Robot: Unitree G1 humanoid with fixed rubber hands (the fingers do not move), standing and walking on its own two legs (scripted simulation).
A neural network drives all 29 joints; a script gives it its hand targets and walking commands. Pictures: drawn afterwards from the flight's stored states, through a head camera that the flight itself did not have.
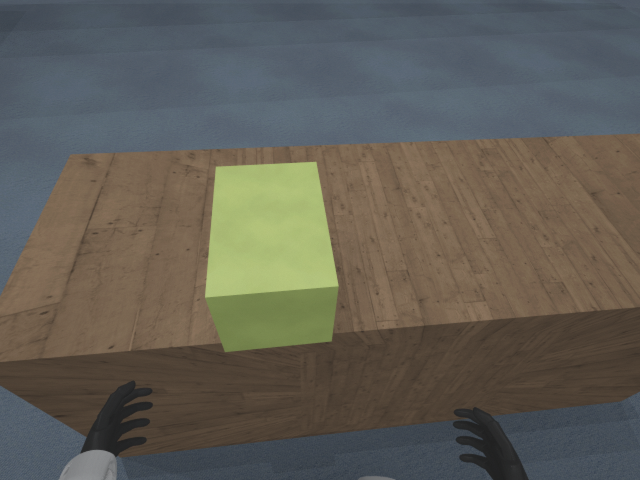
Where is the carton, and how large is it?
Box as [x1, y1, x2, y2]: [205, 162, 338, 351]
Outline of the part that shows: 315,162 216,167 205,298 225,351 331,340 338,285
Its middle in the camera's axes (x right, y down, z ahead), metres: -0.08 +0.02 +0.64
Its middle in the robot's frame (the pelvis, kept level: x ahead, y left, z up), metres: +0.45 +0.08 -0.04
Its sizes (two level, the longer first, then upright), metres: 0.258 0.171 0.163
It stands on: a pedestal, 0.65 m high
